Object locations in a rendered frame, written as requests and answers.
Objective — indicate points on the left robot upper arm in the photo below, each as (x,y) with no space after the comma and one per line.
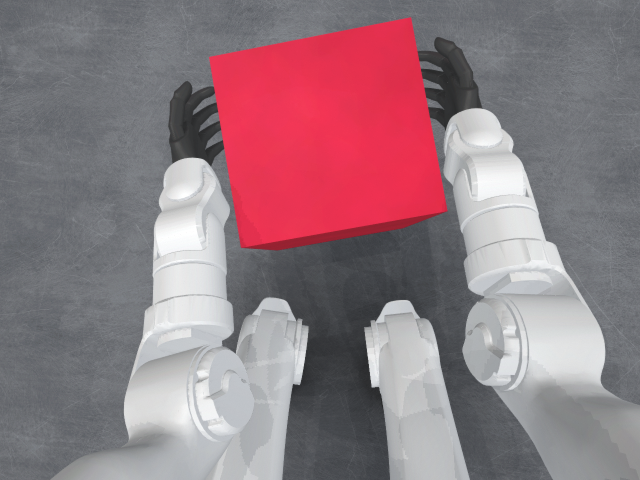
(181,413)

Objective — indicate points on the right robot shin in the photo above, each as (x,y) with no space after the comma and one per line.
(404,306)

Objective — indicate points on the right robot upper arm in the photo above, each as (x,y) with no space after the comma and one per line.
(544,355)

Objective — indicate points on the carton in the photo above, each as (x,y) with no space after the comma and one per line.
(328,137)

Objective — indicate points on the left robot hand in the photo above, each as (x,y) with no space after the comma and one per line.
(185,139)

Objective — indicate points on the left robot forearm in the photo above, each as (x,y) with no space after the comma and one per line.
(190,307)

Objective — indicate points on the right robot forearm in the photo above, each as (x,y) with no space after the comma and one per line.
(506,247)

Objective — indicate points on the right robot hand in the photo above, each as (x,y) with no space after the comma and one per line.
(460,92)

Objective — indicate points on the robot left thigh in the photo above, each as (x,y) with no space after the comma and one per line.
(274,359)

